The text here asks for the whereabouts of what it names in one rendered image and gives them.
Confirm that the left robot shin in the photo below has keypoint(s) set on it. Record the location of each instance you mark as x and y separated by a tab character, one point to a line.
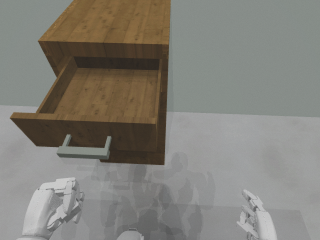
132	229

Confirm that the cabinet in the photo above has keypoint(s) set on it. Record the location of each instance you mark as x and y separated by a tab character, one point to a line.
115	29

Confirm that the drawer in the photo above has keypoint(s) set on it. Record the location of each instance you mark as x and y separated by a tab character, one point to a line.
96	97

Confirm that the robot right hand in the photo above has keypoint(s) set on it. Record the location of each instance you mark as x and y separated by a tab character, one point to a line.
260	226

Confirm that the robot left hand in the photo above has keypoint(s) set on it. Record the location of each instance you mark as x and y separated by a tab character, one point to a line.
62	196

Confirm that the left robot thigh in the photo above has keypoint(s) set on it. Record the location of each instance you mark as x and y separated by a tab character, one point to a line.
130	235

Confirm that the handle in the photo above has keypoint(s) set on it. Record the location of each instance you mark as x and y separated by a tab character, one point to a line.
66	151

